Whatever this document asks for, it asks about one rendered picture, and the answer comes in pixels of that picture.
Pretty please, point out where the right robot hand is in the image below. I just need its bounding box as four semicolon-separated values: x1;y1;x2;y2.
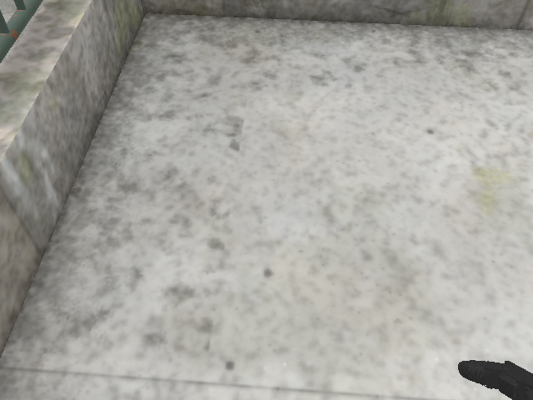
458;360;533;400

